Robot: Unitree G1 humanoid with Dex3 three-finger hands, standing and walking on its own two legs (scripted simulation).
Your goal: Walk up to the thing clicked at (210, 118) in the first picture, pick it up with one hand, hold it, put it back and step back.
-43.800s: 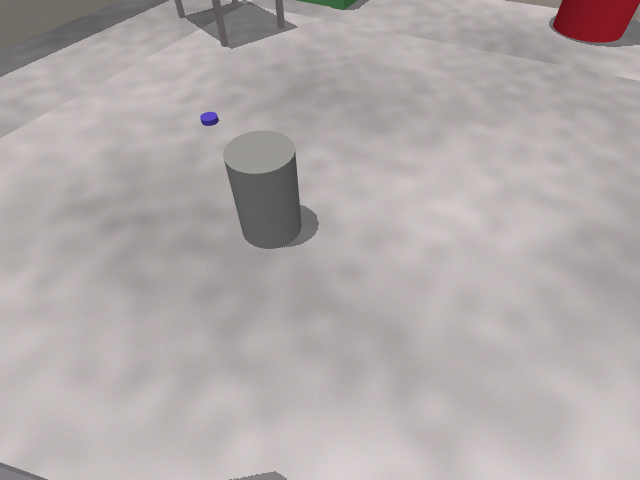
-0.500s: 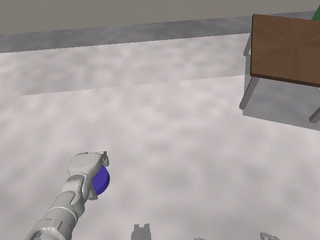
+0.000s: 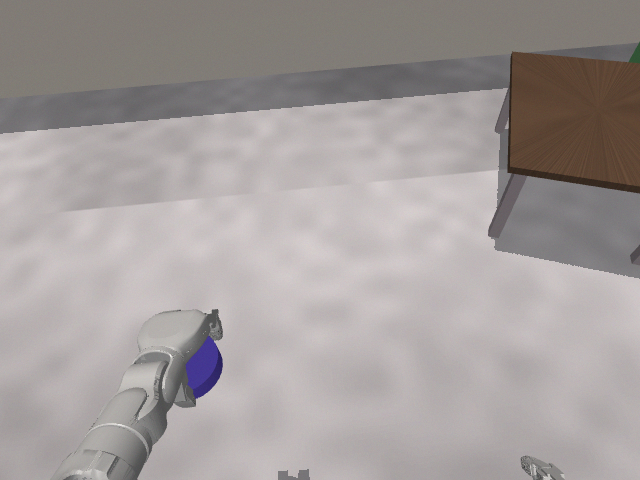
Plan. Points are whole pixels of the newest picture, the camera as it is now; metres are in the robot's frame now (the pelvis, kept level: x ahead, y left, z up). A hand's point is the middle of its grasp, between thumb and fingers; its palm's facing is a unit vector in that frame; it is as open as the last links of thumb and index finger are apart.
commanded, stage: hold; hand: left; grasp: from above
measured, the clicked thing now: (188, 365) +0.32 +0.22 -0.09
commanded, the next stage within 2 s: crouch in 1.34 s
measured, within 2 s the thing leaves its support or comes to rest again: neither
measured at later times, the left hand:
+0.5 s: hand (182, 369) +0.29 +0.21 -0.04, palm faces -0.44 -0.05 -0.89, open 11.2 cm
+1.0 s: hand (183, 373) +0.28 +0.20 -0.03, palm faces -0.45 -0.05 -0.89, open 11.2 cm
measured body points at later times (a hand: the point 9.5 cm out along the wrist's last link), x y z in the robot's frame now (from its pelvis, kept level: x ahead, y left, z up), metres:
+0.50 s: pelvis -0.01 -0.01 +0.01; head +0.01 -0.02 +0.46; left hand +0.31 +0.21 +0.01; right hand +0.12 -0.27 -0.11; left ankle +0.00 +0.10 -0.72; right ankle +0.02 -0.13 -0.72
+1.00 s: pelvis -0.01 -0.01 +0.01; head +0.00 -0.03 +0.46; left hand +0.30 +0.20 +0.02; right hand +0.13 -0.27 -0.10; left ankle +0.00 +0.10 -0.72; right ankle +0.02 -0.13 -0.72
